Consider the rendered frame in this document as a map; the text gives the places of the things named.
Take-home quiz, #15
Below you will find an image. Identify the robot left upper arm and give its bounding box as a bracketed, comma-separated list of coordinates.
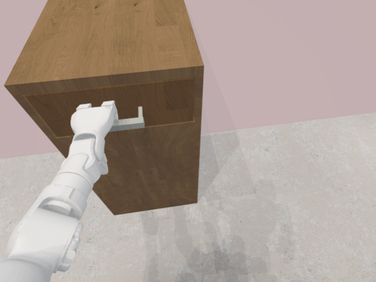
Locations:
[0, 208, 83, 282]

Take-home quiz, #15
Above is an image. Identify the robot left hand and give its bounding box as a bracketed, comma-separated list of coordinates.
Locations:
[70, 100, 118, 175]

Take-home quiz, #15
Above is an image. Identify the drawer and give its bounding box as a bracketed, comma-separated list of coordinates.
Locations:
[25, 77, 194, 137]

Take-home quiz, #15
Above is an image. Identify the cabinet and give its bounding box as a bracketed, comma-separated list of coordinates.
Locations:
[4, 0, 204, 215]

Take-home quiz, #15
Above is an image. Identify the handle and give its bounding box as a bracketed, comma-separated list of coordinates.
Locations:
[109, 106, 145, 132]

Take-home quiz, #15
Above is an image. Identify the robot left forearm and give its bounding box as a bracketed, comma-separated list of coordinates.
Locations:
[6, 130, 105, 258]

